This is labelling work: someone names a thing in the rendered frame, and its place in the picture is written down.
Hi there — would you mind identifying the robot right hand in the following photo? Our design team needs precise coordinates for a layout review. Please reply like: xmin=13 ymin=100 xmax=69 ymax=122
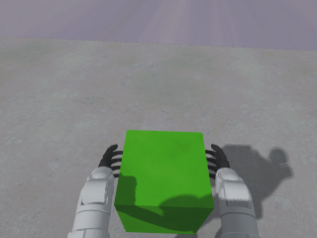
xmin=205 ymin=144 xmax=230 ymax=179

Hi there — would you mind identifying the right robot forearm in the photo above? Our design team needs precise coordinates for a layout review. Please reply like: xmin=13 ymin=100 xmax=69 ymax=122
xmin=215 ymin=168 xmax=262 ymax=238

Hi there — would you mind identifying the left robot forearm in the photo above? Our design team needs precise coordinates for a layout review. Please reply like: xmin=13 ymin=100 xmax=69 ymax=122
xmin=67 ymin=167 xmax=115 ymax=238

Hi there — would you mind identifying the robot left hand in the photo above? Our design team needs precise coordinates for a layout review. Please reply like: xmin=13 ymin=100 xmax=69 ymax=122
xmin=98 ymin=144 xmax=123 ymax=178

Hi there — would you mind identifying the carton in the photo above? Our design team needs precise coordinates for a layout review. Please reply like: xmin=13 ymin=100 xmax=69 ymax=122
xmin=114 ymin=130 xmax=214 ymax=235

